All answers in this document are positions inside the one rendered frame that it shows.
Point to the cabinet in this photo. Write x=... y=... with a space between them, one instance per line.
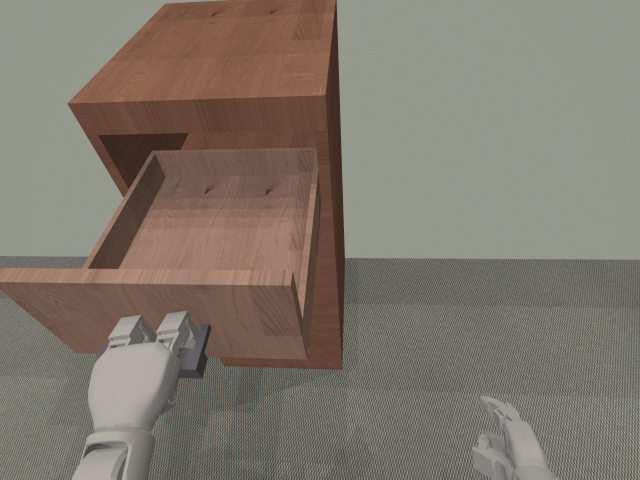
x=233 y=74

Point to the left robot hand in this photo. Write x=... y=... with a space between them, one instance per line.
x=135 y=380

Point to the right robot hand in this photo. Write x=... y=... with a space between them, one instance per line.
x=497 y=457

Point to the drawer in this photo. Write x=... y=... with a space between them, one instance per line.
x=229 y=235

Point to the left robot forearm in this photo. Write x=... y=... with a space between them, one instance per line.
x=117 y=453

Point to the handle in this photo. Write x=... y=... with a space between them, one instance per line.
x=193 y=360

